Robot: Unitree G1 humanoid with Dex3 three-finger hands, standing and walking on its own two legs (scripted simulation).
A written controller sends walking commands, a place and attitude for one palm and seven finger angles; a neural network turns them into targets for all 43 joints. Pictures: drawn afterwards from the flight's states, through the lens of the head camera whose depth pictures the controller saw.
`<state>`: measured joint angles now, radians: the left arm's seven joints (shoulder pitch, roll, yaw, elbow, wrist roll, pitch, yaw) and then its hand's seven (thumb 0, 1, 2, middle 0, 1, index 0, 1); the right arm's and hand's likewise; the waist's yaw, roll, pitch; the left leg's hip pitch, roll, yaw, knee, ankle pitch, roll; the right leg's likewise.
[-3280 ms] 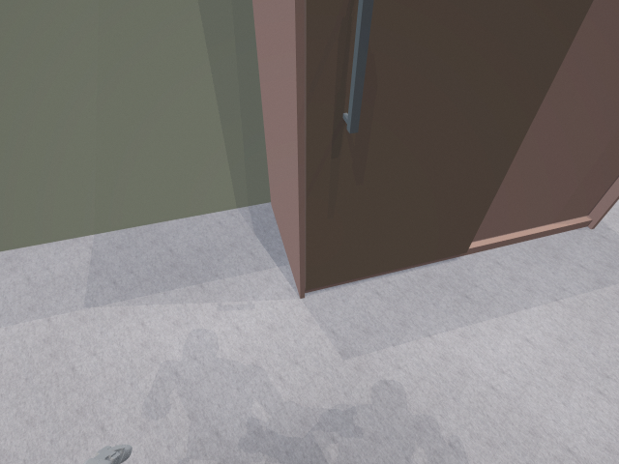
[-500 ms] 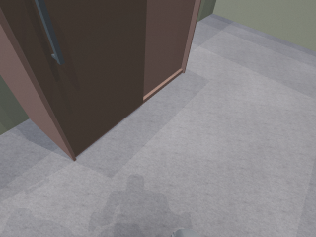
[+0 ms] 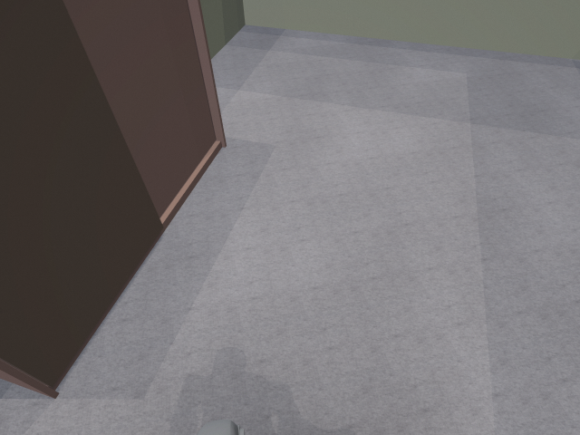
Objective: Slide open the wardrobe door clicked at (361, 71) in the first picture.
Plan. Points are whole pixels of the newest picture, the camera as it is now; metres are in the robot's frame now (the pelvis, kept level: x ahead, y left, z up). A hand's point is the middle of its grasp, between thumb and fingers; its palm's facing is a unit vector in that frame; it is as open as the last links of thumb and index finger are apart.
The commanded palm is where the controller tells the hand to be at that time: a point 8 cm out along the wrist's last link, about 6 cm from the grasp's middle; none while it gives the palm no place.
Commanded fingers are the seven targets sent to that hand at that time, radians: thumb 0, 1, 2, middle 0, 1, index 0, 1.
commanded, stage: walk to a spot facing it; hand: left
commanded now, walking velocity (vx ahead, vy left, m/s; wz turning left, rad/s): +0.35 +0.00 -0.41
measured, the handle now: out of the picture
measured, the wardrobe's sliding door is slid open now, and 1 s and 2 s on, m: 0.00 0.00 0.00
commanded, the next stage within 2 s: turn to face it in 1.02 s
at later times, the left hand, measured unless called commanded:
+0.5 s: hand (149, 377) +0.25 +0.27 -0.18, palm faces -0.17 -0.97 -0.15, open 7.4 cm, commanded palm none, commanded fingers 0.00 0.90 0.90 -0.20 -0.30 -0.20 -0.30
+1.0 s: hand (278, 238) +0.57 +0.05 -0.18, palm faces -0.59 -0.80 -0.12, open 7.4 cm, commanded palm none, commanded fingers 0.00 0.90 0.90 -0.20 -0.30 -0.20 -0.30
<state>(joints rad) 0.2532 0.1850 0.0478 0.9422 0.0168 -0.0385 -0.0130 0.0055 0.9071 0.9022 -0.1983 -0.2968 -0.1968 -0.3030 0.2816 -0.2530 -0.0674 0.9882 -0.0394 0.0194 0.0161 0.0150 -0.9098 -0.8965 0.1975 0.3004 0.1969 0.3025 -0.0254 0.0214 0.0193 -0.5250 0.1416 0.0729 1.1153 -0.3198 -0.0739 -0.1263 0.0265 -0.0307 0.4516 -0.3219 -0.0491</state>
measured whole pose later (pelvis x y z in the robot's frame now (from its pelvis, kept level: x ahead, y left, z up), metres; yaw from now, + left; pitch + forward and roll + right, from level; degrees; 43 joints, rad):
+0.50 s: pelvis +0.19 +0.08 +0.00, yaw -16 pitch -2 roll -2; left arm 0.32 0.23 0.10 1.02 0.03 0.01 -0.03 0.01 0.91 0.90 -0.19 -0.30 -0.19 -0.30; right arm 0.22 -0.14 -0.04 0.96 -0.02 -0.08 -0.02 0.00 -0.93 -0.90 0.20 0.30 0.20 0.30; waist 0.04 -0.05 0.05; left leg -0.24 0.08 0.25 0.51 -0.24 0.07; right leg -0.52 -0.05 -0.03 1.28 -0.26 0.00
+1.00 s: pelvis +0.35 +0.00 -0.02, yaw -33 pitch +1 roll -1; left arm 0.05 0.16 0.06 0.91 0.03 -0.01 -0.04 0.01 0.91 0.90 -0.19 -0.30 -0.19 -0.30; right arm 0.51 -0.10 -0.04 1.09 -0.02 -0.02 -0.01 0.01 -0.91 -0.90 0.20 0.30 0.20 0.30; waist -0.07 -0.02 0.10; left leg -0.05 0.19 0.47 0.75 -0.47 -0.03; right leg -0.43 0.00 -0.19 0.60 -0.15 -0.08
